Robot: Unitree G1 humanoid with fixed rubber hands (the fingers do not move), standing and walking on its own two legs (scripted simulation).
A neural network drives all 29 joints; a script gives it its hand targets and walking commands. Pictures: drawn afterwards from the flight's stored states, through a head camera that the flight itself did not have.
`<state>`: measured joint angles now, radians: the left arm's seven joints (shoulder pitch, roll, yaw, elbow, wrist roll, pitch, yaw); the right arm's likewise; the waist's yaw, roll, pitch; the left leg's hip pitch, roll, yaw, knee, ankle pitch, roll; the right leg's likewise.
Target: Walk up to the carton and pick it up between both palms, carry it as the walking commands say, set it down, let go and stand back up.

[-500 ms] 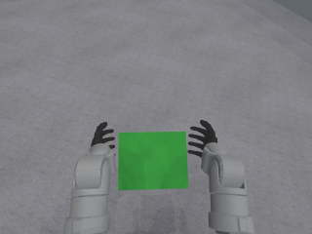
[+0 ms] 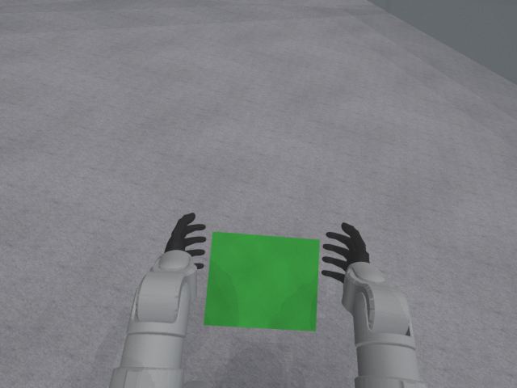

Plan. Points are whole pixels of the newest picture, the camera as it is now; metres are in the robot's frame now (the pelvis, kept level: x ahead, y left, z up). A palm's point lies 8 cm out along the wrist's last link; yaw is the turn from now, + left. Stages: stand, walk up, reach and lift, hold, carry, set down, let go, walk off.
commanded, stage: carry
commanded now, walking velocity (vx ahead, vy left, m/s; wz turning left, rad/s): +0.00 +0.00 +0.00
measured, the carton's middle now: (259, 275) +0.35 -0.01 -0.09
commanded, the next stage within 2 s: none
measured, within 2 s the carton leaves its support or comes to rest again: neither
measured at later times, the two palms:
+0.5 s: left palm (104, 275) +0.26 +0.22 +0.06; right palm (306, 293) +0.25 -0.05 +0.07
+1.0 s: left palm out of the picture +0.01 +0.30 +0.06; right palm out of the picture +0.03 +0.03 +0.09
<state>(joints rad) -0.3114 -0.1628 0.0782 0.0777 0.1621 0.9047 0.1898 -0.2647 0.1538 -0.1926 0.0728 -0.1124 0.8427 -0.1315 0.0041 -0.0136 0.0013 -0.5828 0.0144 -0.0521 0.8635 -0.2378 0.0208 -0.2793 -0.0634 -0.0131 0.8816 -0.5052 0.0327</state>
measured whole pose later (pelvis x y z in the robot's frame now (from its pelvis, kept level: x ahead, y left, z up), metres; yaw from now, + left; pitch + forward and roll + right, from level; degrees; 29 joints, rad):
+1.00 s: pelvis -0.26 +0.14 +0.04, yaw +2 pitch -4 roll -5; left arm -0.28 -0.15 0.21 0.44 0.21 0.76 0.18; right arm -0.34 0.16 -0.20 0.50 -0.21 0.75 -0.09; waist 0.01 0.01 -0.13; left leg -0.39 -0.05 -0.07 0.51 -0.16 0.03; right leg -0.38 0.02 -0.01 0.99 -0.41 -0.03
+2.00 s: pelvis -0.56 +0.14 +0.03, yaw +1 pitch -3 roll -1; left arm -0.31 -0.17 0.14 0.39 0.20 0.74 0.20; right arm -0.27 0.13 -0.13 0.34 -0.19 0.72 -0.15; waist 0.01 0.02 -0.04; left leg -0.44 -0.03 -0.02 0.58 -0.22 0.04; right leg -0.29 0.02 -0.05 0.60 -0.26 -0.03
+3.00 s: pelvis -0.65 +0.15 +0.03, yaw +3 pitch +0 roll +1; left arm -0.28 -0.16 0.14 0.31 0.15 0.74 0.20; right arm -0.24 0.15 -0.15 0.26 -0.18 0.71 -0.10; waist 0.01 0.00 -0.06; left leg -0.34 -0.02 0.01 0.58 -0.25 0.01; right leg -0.32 0.00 -0.05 0.61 -0.30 -0.03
